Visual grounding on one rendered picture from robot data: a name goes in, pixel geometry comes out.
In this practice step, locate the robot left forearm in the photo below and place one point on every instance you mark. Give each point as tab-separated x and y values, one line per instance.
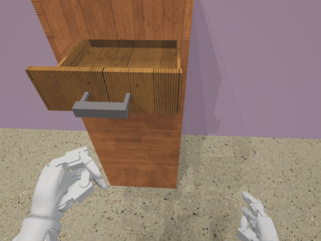
36	228

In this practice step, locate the cabinet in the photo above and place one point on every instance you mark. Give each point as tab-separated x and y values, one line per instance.
142	150

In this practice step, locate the drawer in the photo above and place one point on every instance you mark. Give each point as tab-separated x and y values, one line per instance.
150	70

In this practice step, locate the handle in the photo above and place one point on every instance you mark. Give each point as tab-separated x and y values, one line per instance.
84	108

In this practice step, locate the robot right hand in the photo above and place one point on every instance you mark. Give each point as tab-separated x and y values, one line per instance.
262	226

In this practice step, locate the robot left hand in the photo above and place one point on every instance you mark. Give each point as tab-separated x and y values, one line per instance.
49	199

